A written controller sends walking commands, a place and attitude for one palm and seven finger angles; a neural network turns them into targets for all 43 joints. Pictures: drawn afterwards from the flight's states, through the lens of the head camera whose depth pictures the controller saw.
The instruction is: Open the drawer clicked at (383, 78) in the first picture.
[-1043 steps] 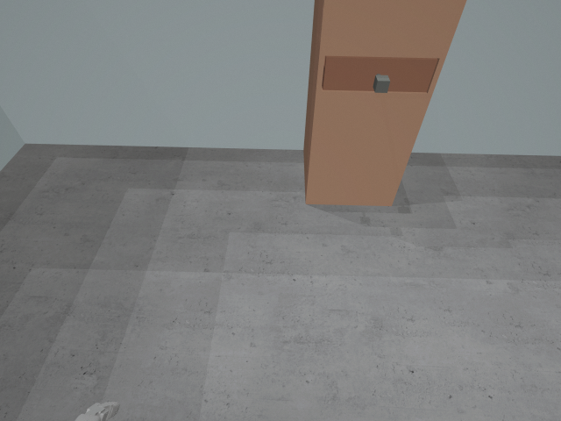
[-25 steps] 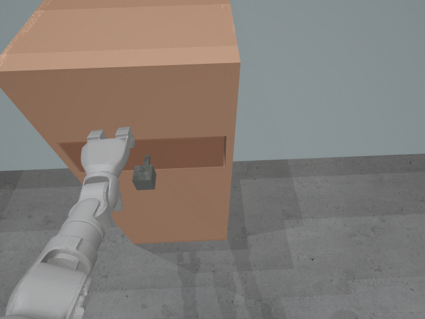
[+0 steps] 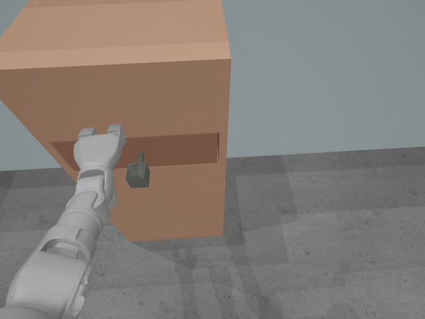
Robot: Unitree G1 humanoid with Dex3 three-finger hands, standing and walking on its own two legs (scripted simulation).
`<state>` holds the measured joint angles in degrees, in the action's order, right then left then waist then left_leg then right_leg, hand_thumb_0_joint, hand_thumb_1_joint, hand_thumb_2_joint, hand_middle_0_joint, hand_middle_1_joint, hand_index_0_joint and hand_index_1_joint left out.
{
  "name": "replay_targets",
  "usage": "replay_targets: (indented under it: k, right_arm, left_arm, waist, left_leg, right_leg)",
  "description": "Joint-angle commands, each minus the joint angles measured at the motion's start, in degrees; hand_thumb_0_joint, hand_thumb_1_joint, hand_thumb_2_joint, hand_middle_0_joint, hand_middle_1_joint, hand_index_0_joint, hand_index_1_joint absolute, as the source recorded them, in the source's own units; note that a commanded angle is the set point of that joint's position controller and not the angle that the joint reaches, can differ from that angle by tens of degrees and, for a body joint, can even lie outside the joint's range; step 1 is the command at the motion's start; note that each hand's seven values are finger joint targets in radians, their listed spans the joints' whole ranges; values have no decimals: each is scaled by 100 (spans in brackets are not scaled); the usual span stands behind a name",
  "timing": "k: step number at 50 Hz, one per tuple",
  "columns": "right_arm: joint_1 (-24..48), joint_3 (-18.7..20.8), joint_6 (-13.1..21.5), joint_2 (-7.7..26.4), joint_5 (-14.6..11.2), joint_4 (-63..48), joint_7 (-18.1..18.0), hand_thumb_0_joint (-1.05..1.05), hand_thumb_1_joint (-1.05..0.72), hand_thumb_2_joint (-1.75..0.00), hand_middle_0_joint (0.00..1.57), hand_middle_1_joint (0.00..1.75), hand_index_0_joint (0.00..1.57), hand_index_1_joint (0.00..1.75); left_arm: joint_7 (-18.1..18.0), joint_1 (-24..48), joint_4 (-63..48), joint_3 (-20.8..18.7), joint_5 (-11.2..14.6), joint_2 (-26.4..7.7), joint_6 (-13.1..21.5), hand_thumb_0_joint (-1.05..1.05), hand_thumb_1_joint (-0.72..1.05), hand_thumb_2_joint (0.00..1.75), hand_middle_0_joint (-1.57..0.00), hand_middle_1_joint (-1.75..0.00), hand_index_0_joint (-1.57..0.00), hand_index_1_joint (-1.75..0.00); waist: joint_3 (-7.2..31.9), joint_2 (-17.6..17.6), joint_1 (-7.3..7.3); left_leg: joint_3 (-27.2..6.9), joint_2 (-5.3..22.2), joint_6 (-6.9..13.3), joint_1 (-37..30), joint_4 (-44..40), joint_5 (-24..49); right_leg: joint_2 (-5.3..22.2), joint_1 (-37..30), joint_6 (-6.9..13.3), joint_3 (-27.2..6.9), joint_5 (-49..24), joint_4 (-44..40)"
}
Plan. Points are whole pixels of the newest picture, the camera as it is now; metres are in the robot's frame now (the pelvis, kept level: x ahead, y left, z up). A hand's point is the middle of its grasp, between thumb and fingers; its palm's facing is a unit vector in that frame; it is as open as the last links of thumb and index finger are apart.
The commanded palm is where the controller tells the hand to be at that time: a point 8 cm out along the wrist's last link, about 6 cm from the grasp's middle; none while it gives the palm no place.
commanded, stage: re-aim the fingers above the handle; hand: left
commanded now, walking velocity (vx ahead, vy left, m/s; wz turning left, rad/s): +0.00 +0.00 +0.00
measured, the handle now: (139, 167) +0.46 +0.18 -0.06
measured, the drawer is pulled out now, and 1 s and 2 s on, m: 0.00 0.00 0.00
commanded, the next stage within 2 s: lower the fingers behind the handle in 1.10 s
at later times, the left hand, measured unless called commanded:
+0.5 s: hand (87, 173) +0.40 +0.26 +0.02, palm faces -0.07 +0.04 -1.00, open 13.8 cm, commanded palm +0.38 +0.20 +0.07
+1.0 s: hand (104, 178) +0.40 +0.23 -0.01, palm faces -0.11 +0.00 -0.99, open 13.8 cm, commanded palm +0.39 +0.21 +0.07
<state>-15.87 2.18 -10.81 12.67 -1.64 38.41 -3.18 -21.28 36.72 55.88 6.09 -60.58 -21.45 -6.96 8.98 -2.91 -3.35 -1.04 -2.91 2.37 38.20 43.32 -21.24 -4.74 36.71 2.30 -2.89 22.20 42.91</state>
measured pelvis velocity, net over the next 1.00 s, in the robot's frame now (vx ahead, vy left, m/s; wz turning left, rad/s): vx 0.00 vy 0.01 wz -0.02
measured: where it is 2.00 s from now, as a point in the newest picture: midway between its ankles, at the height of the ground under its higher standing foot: outside the picture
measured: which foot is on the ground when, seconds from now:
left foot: down 0.00-1.00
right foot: down 0.00-1.00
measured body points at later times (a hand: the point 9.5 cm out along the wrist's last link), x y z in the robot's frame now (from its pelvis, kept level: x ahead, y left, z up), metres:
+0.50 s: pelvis +0.00 +0.00 +0.00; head +0.05 -0.02 +0.45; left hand +0.40 +0.25 +0.08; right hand +0.11 -0.24 -0.14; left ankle -0.01 +0.10 -0.71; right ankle -0.03 -0.10 -0.71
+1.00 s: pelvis +0.00 +0.01 +0.00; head +0.07 -0.02 +0.45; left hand +0.41 +0.23 +0.05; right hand +0.08 -0.23 -0.15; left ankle -0.01 +0.10 -0.71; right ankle -0.03 -0.10 -0.71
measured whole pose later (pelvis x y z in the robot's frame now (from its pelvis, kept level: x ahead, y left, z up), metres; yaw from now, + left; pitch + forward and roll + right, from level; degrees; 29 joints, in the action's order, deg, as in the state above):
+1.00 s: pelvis +0.00 +0.01 +0.00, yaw -1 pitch +16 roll +0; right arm -13.9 0.5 -14.2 11.5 -2.2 38.3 -3.4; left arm -20.6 31.8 51.2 6.6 -57.5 -18.8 -14.6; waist 8.8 -3.7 -1.9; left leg 0.6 -3.1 3.0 37.2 42.7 -21.2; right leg -4.5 36.4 1.5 -4.4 22.2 43.1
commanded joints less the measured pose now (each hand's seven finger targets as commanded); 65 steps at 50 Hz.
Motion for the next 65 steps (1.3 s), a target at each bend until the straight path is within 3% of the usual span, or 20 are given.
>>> replay_targets:
  k: [1,5,8,12,16,18,22,26,28,32,35,40,42,45,48,52,55,58,62,65]
  right_arm:
    - [-359,400,286,863,64,-534,-91,0,-90,-90,20,30,20,30]
    - [-265,439,350,771,126,-654,63,0,-90,-90,20,30,20,30]
    - [-177,426,287,775,133,-602,174,0,-90,-90,20,30,20,30]
    - [64,304,195,832,262,-559,124,0,-90,-90,20,30,20,30]
    - [436,250,174,706,203,-649,77,0,-90,-90,20,30,20,30]
    - [427,249,119,745,125,-609,60,0,-90,-90,20,30,20,30]
    - [219,331,62,900,-82,-656,42,0,-90,-90,20,30,20,30]
    - [272,223,175,965,5,-661,-107,0,-90,-90,20,30,20,30]
    - [228,211,320,895,69,-613,-116,0,-90,-90,20,30,20,30]
    - [-80,309,391,743,236,-548,-139,0,-90,-90,20,30,20,30]
    - [81,255,383,604,276,-589,-89,0,-90,-90,20,30,20,30]
    - [350,157,88,720,250,-742,58,0,-90,-90,20,30,20,30]
    - [212,179,-58,791,180,-705,125,0,-90,-90,20,30,20,30]
    - [351,116,-236,825,-6,-694,4,0,-90,-90,20,30,20,30]
    - [212,220,-138,964,-44,-793,-185,0,-90,-90,20,30,20,30]
    - [53,325,231,808,17,-751,-265,0,-90,-90,20,30,20,30]
    - [-183,347,382,718,133,-498,-165,0,-90,-90,20,30,20,30]
    - [-211,398,347,686,158,-442,6,0,-90,-90,20,30,20,30]
    - [-84,354,279,785,255,-411,171,0,-90,-90,20,30,20,30]
    - [114,302,203,773,278,-548,234,0,-90,-90,20,30,20,30]
  left_arm:
    - [267,2423,-1572,512,197,-215,471,0,-50,30,-30,-120,-30,-120]
    - [445,1064,-2484,686,382,241,1027,0,-50,30,-30,-120,-30,-120]
    - [33,981,-2713,130,183,-220,1156,0,-50,30,-30,-120,-30,-120]
    - [-991,1536,-2509,-1390,-400,-1953,744,0,-50,30,-30,-120,-30,-120]
    - [-1486,1752,-2470,-972,-493,-1626,-41,0,-50,30,-30,-120,-30,-120]
    - [-1243,1565,-2042,-859,-219,-1526,-494,0,-50,30,-30,-120,-30,-120]
    - [97,1378,-1444,928,574,436,-1163,0,-50,30,-30,-120,-30,-120]
    - [1298,1639,-1953,1647,852,1010,-384,0,-50,30,-30,-120,-30,-120]
    - [1414,2069,-2569,1386,731,668,329,0,-50,30,-30,-120,-30,-120]
    - [602,2692,-3541,-259,86,-1182,1609,0,-50,30,-30,-120,-30,-120]
    - [-381,1990,-2917,-1138,-226,-1656,1473,0,-50,30,-30,-120,-30,-120]
    - [-1129,1060,-1479,-814,-162,-1328,19,0,-50,30,-30,-120,-30,-120]
    - [-941,850,-890,-633,-132,-1153,-611,0,-50,30,-30,-120,-30,-120]
    - [-592,1497,-1036,-658,102,-1600,-1133,0,-50,30,-30,-120,-30,-120]
    - [-14,2057,-1967,-429,309,-1469,-850,0,-50,30,-30,-120,-30,-120]
    - [747,2070,-3105,1142,507,378,397,0,-50,30,-30,-120,-30,-120]
    - [685,1788,-3021,961,300,219,1109,0,-50,30,-30,-120,-30,-120]
    - [202,1637,-2695,389,43,-100,1325,0,-50,30,-30,-120,-30,-120]
    - [-761,1423,-1698,-728,-247,-904,719,0,-50,30,-30,-120,-30,-120]
    - [-1231,1718,-1494,-605,-448,-874,-2,0,-50,30,-30,-120,-30,-120]
  waist:
    - [2119,220,-345]
    - [2307,-84,-58]
    - [1887,45,89]
    - [1654,205,460]
    - [2254,-159,460]
    - [2504,132,355]
    - [1908,977,-326]
    - [974,1161,-602]
    - [1297,469,-460]
    - [2261,-612,79]
    - [2194,-297,375]
    - [2065,414,580]
    - [2318,632,529]
    - [2320,1119,398]
    - [2537,959,64]
    - [2074,284,-439]
    - [1561,-216,-347]
    - [1655,-320,-27]
    - [1572,129,346]
    - [1954,212,359]
  left_leg:
    - [115,79,128,-1698,-185,2136]
    - [-73,164,56,-2217,-74,3083]
    - [-115,192,-1,-1820,-40,3040]
    - [49,-1,-10,-733,-71,2019]
    - [231,-35,-47,-1087,-100,2060]
    - [260,-29,-29,-1112,-210,2009]
    - [203,67,63,-1509,-404,1967]
    - [-26,13,188,-1560,-375,1765]
    - [-129,-22,162,-1837,-236,1971]
    - [-235,53,-10,-2142,145,2499]
    - [-177,13,-111,-1199,349,2420]
    - [226,-59,-143,-447,146,2037]
    - [264,-35,-146,-459,-25,2077]
    - [333,-12,-36,-507,-362,1784]
    - [264,31,125,-984,-417,1888]
    - [16,76,182,-2094,-318,2477]
    - [-235,185,60,-2445,-138,2738]
    - [-298,223,-108,-2196,-25,2718]
    - [-125,106,-142,-970,22,2068]
    - [65,53,-123,-694,63,1888]
  right_leg:
    - [172,-952,-31,103,-2330,-626]
    - [124,-725,8,168,-2450,-488]
    - [96,-534,77,263,-2308,-300]
    - [110,-858,158,127,-1941,-77]
    - [100,-1144,151,100,-2031,-102]
    - [112,-1540,57,58,-2259,-269]
    - [150,-1442,-89,168,-2443,-769]
    - [262,-943,-133,222,-2268,-846]
    - [299,-720,-50,203,-2108,-646]
    - [224,-319,121,199,-1905,-65]
    - [151,-256,166,300,-1844,318]
    - [99,-806,138,155,-2052,142]
    - [83,-1269,90,153,-2255,-29]
    - [181,-1948,-55,-25,-2331,-415]
    - [274,-2206,-119,-56,-2858,-614]
    - [214,-1178,-74,124,-2505,-717]
    - [142,-76,4,253,-1743,-600]
    - [96,153,119,384,-1487,-296]
    - [46,-65,220,442,-1401,75]
    - [59,-321,177,351,-1507,135]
